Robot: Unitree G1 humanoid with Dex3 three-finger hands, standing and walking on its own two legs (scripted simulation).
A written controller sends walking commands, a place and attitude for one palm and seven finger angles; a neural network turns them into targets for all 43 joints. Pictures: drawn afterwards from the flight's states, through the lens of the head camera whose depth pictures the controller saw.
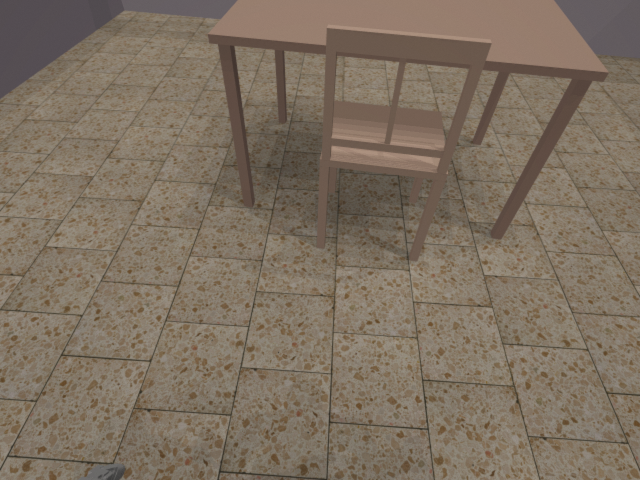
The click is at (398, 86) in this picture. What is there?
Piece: chair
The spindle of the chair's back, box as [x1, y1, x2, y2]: [385, 58, 406, 143]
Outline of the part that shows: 406,58 400,58 385,143 389,143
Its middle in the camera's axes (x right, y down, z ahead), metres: +0.21 -0.39 +1.11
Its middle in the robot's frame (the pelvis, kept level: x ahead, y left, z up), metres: +1.10 -0.15 -0.09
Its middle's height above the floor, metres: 0.68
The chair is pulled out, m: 0.00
